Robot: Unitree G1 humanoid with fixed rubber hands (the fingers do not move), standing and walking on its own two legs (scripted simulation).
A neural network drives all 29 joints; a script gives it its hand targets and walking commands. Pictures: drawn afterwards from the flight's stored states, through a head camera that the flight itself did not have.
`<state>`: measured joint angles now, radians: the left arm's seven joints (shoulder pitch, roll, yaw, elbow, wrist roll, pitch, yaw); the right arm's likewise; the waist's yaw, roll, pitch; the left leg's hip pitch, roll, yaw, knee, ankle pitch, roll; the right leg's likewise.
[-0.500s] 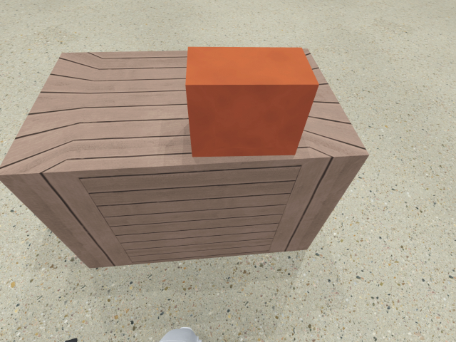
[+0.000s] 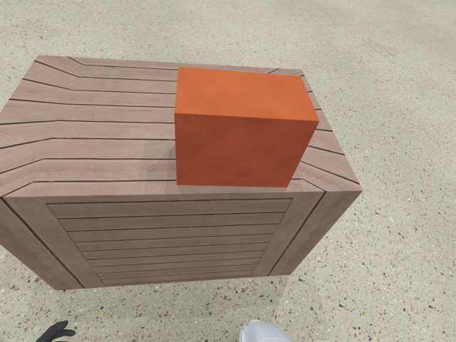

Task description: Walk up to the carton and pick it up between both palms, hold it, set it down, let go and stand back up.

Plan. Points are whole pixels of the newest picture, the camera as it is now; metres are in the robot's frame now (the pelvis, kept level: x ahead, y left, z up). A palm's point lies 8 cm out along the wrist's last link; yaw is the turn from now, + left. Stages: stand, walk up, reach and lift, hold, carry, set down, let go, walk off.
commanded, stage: walk up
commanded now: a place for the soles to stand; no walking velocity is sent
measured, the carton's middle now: (237, 132) +0.56 -0.02 +0.02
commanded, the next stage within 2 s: none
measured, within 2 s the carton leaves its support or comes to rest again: neither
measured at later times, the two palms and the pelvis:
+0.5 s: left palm (107, 320) +0.16 +0.20 -0.07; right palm out of the picture +0.09 -0.42 -0.11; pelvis +0.06 -0.10 +0.00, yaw -2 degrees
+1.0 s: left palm out of the picture +0.14 +0.27 -0.12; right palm out of the picture +0.11 -0.36 -0.07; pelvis +0.06 -0.03 -0.01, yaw +3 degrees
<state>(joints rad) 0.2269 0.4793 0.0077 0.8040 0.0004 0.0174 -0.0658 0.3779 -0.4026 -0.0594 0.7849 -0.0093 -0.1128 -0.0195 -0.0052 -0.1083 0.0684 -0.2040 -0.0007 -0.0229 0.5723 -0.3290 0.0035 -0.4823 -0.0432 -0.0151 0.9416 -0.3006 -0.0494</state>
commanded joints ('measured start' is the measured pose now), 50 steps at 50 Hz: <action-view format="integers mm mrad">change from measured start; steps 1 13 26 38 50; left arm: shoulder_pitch -112 -11 96 -48 -1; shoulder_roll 142 154 121 180 124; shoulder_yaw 103 114 120 121 102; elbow -131 -79 -81 -103 -14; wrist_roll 34 11 13 38 32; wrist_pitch -40 -76 -62 -43 5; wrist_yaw -11 47 70 48 31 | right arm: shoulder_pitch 66 145 69 108 11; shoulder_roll -332 -203 -190 -184 -244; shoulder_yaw -81 -33 -31 -50 -56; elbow -45 40 2 8 -27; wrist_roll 0 26 10 -29 -24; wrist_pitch -9 55 78 55 20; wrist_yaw -27 10 -11 5 -21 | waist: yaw -37 0 48 -10 -3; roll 244 -35 -34 -24 224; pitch -18 41 -53 -34 11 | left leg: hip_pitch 127 -327 -369 -101 -14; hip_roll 286 28 8 44 166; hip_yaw -281 -90 -101 16 -475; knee -91 486 353 101 -324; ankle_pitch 469 68 21 -75 -277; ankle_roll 235 -14 -21 34 51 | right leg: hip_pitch -72 229 464 135 -68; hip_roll -52 -171 -188 -249 18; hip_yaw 74 214 162 181 67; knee -236 -761 -620 -612 -44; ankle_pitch -84 -144 246 -327 -85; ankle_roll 27 96 18 -151 42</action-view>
